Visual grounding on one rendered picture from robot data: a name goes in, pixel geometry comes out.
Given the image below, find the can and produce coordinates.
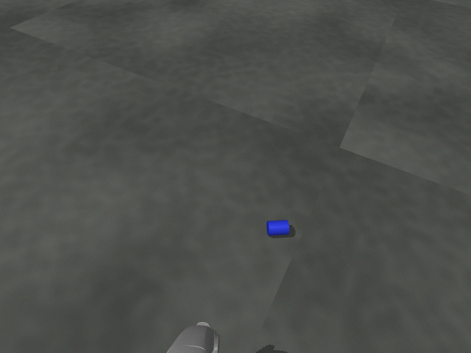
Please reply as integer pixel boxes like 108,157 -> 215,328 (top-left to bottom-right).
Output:
266,220 -> 289,235

